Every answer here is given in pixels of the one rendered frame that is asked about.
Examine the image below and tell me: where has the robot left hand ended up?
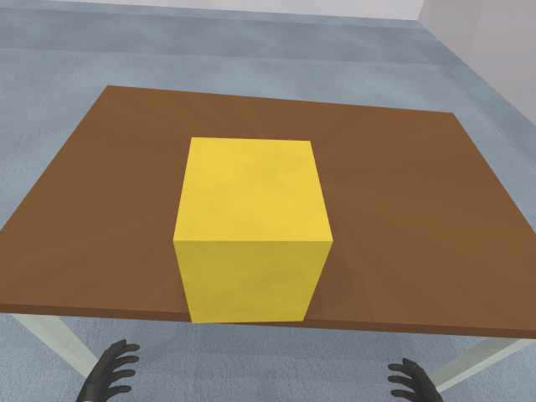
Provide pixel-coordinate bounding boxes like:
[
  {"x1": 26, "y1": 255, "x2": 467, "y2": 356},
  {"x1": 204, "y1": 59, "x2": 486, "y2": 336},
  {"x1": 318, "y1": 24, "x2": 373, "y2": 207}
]
[{"x1": 75, "y1": 339, "x2": 140, "y2": 402}]

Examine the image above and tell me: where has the carton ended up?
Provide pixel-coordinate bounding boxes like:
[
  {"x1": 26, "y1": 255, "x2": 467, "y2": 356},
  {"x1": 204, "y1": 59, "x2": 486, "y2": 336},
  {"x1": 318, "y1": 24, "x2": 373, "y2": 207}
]
[{"x1": 173, "y1": 137, "x2": 333, "y2": 323}]

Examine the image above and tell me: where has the table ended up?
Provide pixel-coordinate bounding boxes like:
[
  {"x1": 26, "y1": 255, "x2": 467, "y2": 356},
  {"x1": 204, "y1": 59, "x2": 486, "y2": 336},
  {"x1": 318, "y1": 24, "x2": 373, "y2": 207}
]
[{"x1": 0, "y1": 85, "x2": 536, "y2": 393}]

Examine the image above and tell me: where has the robot right hand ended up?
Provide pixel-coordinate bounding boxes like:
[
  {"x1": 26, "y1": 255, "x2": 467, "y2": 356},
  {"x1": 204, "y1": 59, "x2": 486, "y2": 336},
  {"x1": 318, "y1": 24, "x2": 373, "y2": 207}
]
[{"x1": 388, "y1": 358, "x2": 443, "y2": 402}]

